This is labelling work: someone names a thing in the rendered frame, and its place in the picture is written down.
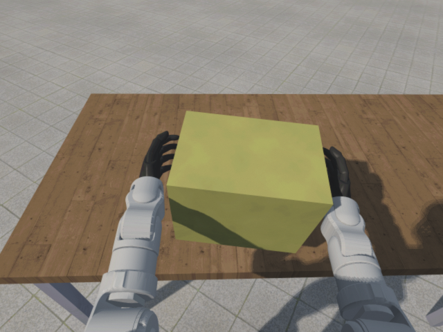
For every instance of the right robot upper arm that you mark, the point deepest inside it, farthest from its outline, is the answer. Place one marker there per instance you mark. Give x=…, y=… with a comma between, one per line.
x=363, y=325

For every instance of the left robot upper arm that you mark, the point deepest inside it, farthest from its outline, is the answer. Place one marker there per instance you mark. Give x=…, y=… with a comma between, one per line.
x=124, y=320

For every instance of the table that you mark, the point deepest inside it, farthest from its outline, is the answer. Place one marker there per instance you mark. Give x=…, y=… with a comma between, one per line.
x=393, y=149

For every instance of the right robot hand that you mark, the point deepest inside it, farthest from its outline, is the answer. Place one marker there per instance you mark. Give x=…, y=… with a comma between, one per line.
x=337, y=172

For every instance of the robot left forearm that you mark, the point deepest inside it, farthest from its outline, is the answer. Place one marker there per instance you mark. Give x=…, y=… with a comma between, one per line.
x=131, y=280

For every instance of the left robot hand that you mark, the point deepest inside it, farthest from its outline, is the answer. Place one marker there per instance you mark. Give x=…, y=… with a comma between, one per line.
x=153, y=160

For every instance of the carton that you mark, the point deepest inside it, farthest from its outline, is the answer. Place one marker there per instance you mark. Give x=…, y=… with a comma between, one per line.
x=247, y=182

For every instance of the robot right forearm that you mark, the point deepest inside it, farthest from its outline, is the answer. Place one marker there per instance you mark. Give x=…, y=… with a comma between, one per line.
x=362, y=291

